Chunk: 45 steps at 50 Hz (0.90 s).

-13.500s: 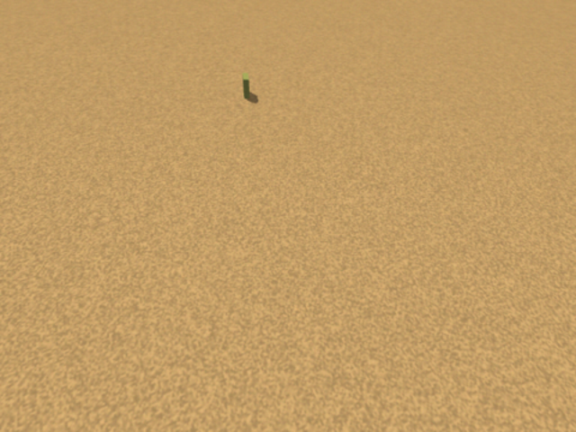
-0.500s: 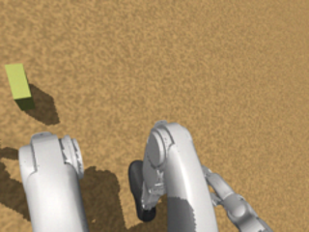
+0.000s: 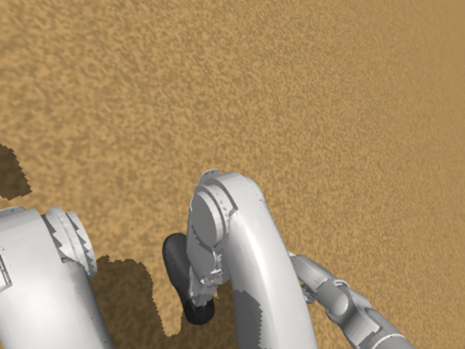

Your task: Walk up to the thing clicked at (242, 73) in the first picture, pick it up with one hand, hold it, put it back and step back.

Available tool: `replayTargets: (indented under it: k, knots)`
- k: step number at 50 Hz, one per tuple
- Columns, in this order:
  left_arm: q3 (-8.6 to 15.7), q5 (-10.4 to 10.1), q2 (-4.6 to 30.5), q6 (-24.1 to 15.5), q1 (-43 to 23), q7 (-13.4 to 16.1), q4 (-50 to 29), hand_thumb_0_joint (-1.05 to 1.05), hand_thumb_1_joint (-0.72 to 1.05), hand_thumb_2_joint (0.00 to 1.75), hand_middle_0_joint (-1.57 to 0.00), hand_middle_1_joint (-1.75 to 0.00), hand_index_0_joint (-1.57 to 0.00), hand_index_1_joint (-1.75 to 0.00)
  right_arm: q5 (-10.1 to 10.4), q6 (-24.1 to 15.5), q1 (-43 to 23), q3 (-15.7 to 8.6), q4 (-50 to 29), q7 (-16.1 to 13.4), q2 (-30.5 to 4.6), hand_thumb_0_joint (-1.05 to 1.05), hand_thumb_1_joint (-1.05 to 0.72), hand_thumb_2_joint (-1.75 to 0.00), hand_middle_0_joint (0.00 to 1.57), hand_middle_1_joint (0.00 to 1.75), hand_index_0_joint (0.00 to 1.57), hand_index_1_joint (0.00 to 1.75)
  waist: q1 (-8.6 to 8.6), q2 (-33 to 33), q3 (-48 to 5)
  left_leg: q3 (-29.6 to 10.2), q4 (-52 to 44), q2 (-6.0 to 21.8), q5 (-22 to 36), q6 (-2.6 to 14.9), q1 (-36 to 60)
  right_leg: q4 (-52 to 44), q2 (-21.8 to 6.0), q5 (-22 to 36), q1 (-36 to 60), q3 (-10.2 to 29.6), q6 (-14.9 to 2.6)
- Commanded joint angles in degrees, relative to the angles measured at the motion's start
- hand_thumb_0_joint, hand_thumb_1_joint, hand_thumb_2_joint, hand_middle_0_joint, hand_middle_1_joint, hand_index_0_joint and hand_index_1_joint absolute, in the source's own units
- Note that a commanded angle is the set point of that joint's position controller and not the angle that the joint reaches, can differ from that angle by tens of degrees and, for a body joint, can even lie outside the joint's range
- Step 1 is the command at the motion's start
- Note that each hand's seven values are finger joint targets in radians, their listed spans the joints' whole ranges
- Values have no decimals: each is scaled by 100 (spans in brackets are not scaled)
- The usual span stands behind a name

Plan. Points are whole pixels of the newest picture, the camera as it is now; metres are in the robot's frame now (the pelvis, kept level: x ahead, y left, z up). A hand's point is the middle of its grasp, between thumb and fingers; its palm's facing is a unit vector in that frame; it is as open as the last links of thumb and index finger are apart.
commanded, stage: close in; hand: left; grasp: from the side
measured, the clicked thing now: out of the picture +0.46 +0.26 -0.22
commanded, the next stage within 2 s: rest palm in 0.20 s
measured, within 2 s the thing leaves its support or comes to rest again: leaves its support in 0.94 s
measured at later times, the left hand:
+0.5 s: hand out of the picture +0.43 +0.27 -0.18, palm faces +0.30 -0.95 -0.02, open 16.3 cm
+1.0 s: hand out of the picture +0.44 +0.26 -0.17, palm faces +0.29 -0.96 -0.04, open 11.7 cm
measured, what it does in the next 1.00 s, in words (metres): stands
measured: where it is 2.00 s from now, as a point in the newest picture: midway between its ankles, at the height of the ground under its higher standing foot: (134, 326)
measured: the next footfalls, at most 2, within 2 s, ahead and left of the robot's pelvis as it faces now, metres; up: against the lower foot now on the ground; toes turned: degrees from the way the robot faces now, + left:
none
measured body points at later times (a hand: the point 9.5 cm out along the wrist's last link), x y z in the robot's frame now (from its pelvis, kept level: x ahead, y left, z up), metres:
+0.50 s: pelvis +0.00 +0.01 +0.00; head +0.23 +0.19 +0.33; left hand +0.41 +0.32 -0.17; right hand +0.16 -0.24 -0.03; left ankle +0.08 +0.13 -0.25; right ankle +0.14 -0.13 -0.24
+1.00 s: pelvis +0.00 +0.00 +0.00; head +0.24 +0.19 +0.33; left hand +0.42 +0.31 -0.17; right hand +0.16 -0.25 -0.03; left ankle +0.08 +0.13 -0.25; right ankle +0.14 -0.13 -0.24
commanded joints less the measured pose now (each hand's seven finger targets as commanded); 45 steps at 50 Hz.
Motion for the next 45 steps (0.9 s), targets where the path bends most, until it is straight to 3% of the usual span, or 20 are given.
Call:
replayTargets:
  k: [1, 2, 3, 4, 7, 15, 18, 24, 26, 33, 35, 38, 39, 40, 45]
  knots:
    - [-418, 39, 824, -470, -1106, 201, -739, 0, -48, 13, -2, -10, -2, -9, -64, 47, 84, -670, -99, -44, -2022, 0, -90, -90, 20, 30, 20, 30, -649, 3008, -3107, 654, -1856, 350, 459, 68, 2223, -1047, 48, 839, 1393, -829, -396]
    - [-544, 35, 726, -492, -1215, 223, -799, 0, -49, 12, -1, -10, -2, -9, -76, 51, 85, -676, -91, -37, -2033, 0, -90, -90, 20, 30, 20, 30, -719, 2998, -3172, 607, -1851, 348, 488, 55, 2316, -1039, 57, 871, 1372, -848, -384]
    - [-484, 11, 791, -522, -1124, 273, -755, 0, -46, 13, -1, -10, -2, -9, -75, 46, 99, -658, -80, -20, -2032, 0, -90, -90, 20, 30, 20, 30, -643, 2965, -3174, 610, -1825, 343, 496, 72, 2275, -1042, 70, 875, 1433, -833, -386]
    - [-525, -30, 715, -539, -1170, 305, -712, 0, -47, 14, -1, -11, -2, -9, -79, 53, 111, -630, -89, -4, -2008, 0, -89, -90, 20, 30, 20, 30, -702, 2825, -3256, 588, -1785, 317, 452, 94, 2205, -1075, 89, 869, 1492, -848, -371]
    - [-463, -27, 737, -605, -1208, 530, -645, 0, -46, 15, -1, -10, -2, -9, -95, 60, 92, -598, -94, 25, -2021, 0, -90, -90, 20, 30, 20, 30, -665, 2891, -3130, 507, -1863, 327, 406, 66, 2249, -1046, 91, 817, 1461, -893, -378]
    - [-432, 240, 959, -842, -1054, 988, -660, 0, -38, 18, 0, -9, 0, -8, -175, 163, -68, -507, -171, 85, -1958, 0, -89, -90, 20, 30, 20, 30, -522, 3147, -2867, 557, -1898, 356, 356, 33, 2131, -1044, 130, 757, 1516, -926, -414]
    - [-530, 287, 811, -884, -1053, 1120, -694, 0, -22, 21, -3, -8, -2, -9, -217, 176, -83, -531, -157, 99, -1988, 0, -87, -90, 20, 30, 20, 30, -645, 3184, -2898, 521, -1882, 372, 520, 21, 2287, -1041, 131, 941, 1550, -941, -399]
    - [-880, 472, 615, -882, -1183, 1303, -695, 0, -14, 23, -4, -9, -3, -9, -254, 200, -13, -523, -29, 154, -1974, 0, -87, -90, 20, 30, 20, 30, -817, 3172, -3075, 391, -1849, 381, 777, -7, 2498, -989, 152, 1193, 1557, -999, -384]
    - [-951, 482, 603, -910, -1249, 1351, -735, 0, -12, 24, -4, -10, -3, -10, -251, 193, -38, -508, -14, 172, -1958, 0, -87, -90, 20, 30, 20, 30, -827, 3071, -3025, 414, -1800, 359, 658, 23, 2362, -1021, 155, 1130, 1556, -990, -377]
    - [-858, 520, 675, -920, -1188, 1560, -568, 0, -1, 29, -7, -13, -6, -13, -259, 224, -105, -483, -18, 215, -1943, 0, -87, -90, 20, 30, 20, 30, -732, 3100, -2902, 400, -1876, 362, 510, 2, 2289, -1062, 168, 990, 1542, -1030, -393]
    - [-869, 561, 657, -917, -1115, 1616, -563, 0, 2, 31, -7, -13, -6, -13, -278, 232, -104, -478, -23, 222, -1922, 0, -86, -90, 20, 30, 20, 30, -707, 3125, -2979, 427, -1843, 361, 666, -4, 2336, -1074, 183, 1111, 1624, -1016, -393]
    - [-864, 552, 720, -950, -1224, 1671, -673, 0, 14, 41, -26, -30, -26, -29, -286, 235, -130, -472, -26, 221, -1937, 0, -86, -89, 20, 30, 20, 30, -739, 3206, -2974, 433, -1832, 363, 675, -2, 2324, -1080, 190, 1132, 1646, -1020, -398]
    - [-850, 535, 709, -946, -1189, 1679, -681, 0, 15, 43, -28, -31, -27, -31, -282, 231, -146, -454, -34, 224, -1899, 0, -86, -89, 20, 30, 20, 30, -699, 3156, -3001, 455, -1806, 362, 669, 14, 2304, -1102, 198, 1138, 1671, -1000, -401]
    - [-885, 527, 698, -953, -1310, 1679, -717, 0, 21, 45, -30, -33, -29, -33, -281, 229, -132, -473, -22, 216, -1928, 0, -86, -89, 20, 30, 20, 30, -780, 3138, -3009, 433, -1791, 356, 630, 20, 2297, -1121, 198, 1129, 1661, -1013, -388]
    - [-943, 573, 725, -917, -1406, 1706, -667, 0, 33, 50, -35, -39, -35, -38, -278, 217, -94, -470, 20, 210, -1916, 0, -85, -89, 20, 30, 20, 30, -818, 3061, -3022, 435, -1789, 362, 544, 54, 2270, -1171, 206, 1099, 1670, -984, -380]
